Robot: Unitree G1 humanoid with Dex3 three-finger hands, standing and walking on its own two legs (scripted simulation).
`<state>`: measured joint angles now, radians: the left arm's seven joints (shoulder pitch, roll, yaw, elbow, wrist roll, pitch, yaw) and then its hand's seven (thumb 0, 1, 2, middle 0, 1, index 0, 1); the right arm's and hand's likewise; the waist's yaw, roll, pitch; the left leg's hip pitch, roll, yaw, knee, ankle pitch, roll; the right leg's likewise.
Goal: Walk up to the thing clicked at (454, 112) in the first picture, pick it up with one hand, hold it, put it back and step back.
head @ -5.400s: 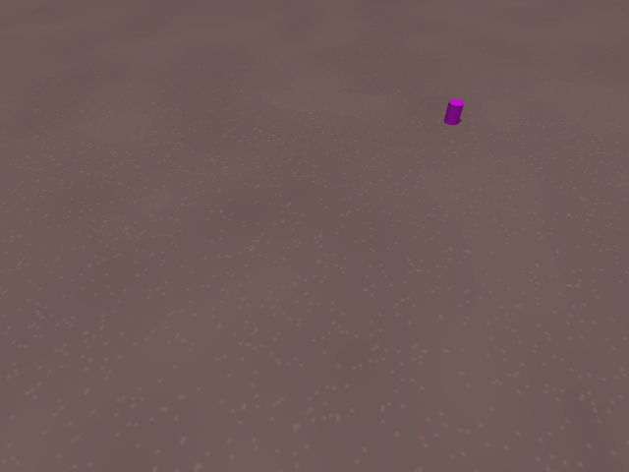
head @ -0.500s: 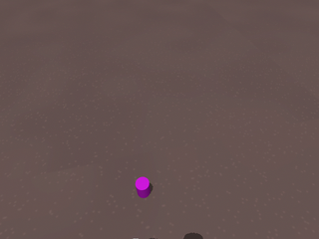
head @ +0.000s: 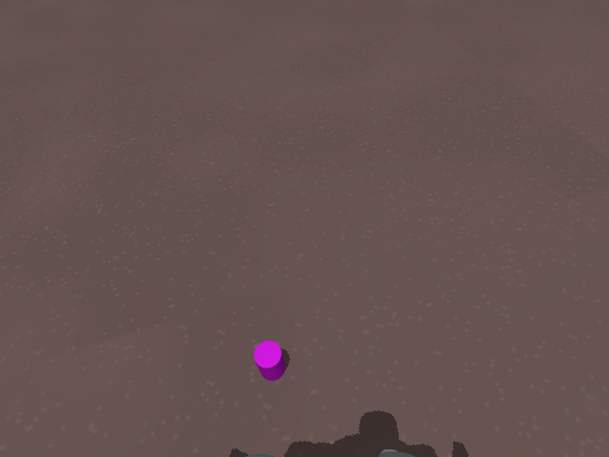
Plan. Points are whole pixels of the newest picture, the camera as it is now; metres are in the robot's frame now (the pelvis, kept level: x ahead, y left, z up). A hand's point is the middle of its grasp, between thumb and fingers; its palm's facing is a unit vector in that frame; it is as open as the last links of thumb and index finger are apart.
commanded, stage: walk up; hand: left
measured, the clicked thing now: (270, 361) +0.48 +0.18 -0.69
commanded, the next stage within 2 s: stand in 1.74 s
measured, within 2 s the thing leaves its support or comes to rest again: neither
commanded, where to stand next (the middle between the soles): +0.13 -0.01 m, yaw +0 degrees
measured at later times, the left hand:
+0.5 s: hand out of the picture +0.09 +0.26 -0.14, palm faces -0.01 -0.95 -0.31, open 7.4 cm
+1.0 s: hand out of the picture +0.10 +0.26 -0.13, palm faces +0.03 -0.94 -0.33, open 7.4 cm
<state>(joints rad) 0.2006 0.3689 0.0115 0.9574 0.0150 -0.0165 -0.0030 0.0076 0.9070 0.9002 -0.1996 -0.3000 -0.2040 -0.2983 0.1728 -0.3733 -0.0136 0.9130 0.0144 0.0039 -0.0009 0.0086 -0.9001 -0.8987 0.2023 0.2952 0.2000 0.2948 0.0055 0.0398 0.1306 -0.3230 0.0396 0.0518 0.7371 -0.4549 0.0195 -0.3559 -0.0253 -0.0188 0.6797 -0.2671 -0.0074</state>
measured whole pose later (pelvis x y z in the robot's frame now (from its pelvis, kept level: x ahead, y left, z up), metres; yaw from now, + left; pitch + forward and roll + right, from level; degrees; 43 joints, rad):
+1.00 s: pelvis +0.03 +0.00 +0.03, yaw +2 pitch -2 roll +0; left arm 0.08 0.33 0.01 1.17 0.01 -0.01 -0.01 0.01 0.91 0.90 -0.20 -0.30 -0.20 -0.30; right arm 0.05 -0.35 0.00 1.16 0.00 -0.01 0.01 0.01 -0.90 -0.90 0.20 0.30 0.20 0.29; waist 0.01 0.02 0.05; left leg -0.12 0.03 0.03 0.33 -0.18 -0.01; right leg -0.15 -0.03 -0.05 0.31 -0.13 0.01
